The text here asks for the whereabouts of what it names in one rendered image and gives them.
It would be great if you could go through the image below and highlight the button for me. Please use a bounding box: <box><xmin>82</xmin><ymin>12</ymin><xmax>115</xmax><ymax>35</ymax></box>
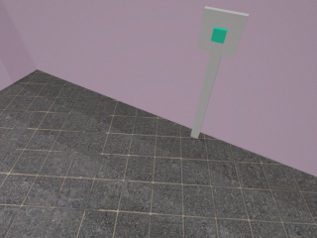
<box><xmin>211</xmin><ymin>27</ymin><xmax>228</xmax><ymax>44</ymax></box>

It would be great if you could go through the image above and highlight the panel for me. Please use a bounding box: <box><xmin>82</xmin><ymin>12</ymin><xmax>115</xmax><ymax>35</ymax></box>
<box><xmin>190</xmin><ymin>6</ymin><xmax>250</xmax><ymax>139</ymax></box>

